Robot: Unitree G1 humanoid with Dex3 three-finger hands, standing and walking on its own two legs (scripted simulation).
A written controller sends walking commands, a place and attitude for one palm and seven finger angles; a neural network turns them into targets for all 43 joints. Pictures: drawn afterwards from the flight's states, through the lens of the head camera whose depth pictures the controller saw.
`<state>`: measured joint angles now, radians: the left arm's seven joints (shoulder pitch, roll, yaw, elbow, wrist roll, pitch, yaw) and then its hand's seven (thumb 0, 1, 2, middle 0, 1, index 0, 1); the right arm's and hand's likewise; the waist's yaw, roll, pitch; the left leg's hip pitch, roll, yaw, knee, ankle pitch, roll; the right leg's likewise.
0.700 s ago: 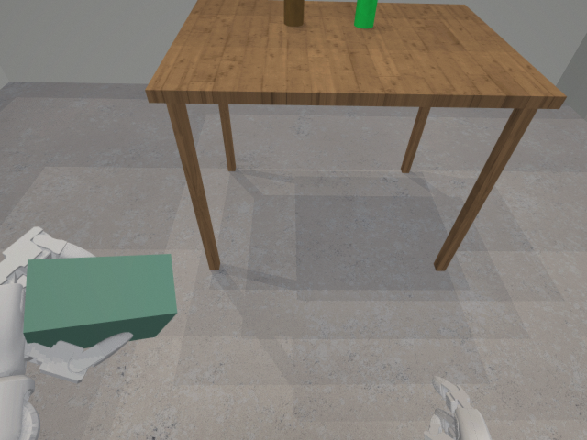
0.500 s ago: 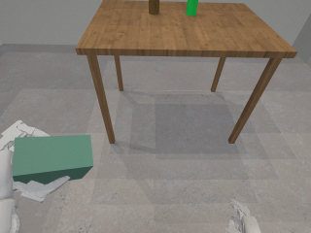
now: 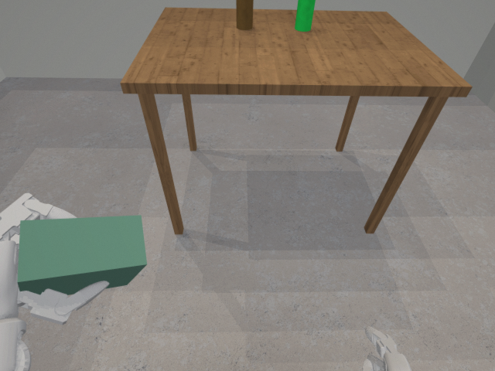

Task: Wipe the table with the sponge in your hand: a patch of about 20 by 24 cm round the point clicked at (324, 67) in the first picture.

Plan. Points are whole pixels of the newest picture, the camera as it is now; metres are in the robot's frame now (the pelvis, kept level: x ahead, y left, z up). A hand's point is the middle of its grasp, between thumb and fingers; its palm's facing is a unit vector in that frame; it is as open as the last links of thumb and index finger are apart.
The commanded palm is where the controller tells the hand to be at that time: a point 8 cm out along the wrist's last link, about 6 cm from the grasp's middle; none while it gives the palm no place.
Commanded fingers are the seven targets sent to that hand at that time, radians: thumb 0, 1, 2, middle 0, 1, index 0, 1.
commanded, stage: walk to a spot facing it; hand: left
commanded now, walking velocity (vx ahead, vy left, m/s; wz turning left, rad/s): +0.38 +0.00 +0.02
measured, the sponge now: (100, 256) +0.22 +0.21 +0.14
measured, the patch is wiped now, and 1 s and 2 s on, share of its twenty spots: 0.00 0.00 0.00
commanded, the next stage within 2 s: turn to face it in 0.48 s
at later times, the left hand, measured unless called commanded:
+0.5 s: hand (111, 186) +0.32 +0.22 +0.17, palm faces +0.41 -0.81 -0.42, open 10.4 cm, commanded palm +0.27 +0.26 +0.18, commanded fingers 0.00 0.10 1.30 -1.20 -1.60 -1.20 -1.60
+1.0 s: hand (179, 129) +0.46 +0.15 +0.17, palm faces +0.30 -0.86 -0.42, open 10.4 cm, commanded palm +0.41 +0.20 +0.18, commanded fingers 0.00 0.10 1.30 -1.20 -1.60 -1.20 -1.60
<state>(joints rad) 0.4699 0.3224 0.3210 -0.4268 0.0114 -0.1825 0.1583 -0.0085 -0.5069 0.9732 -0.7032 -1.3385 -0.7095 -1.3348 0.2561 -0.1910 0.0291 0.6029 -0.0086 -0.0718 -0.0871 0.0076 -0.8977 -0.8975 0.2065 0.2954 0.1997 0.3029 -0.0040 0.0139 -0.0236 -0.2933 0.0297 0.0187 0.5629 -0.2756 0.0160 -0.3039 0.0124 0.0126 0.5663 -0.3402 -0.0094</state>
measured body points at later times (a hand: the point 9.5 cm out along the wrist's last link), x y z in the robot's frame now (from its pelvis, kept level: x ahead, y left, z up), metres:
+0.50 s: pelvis +0.11 -0.02 +0.00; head +0.12 -0.02 +0.45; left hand +0.30 +0.26 +0.19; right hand +0.26 -0.23 -0.09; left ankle +0.07 +0.11 -0.73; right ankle +0.13 -0.14 -0.69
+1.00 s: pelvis +0.21 -0.06 -0.01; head +0.24 -0.05 +0.44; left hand +0.44 +0.20 +0.19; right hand +0.38 -0.32 -0.07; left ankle +0.26 +0.06 -0.74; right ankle +0.20 -0.14 -0.73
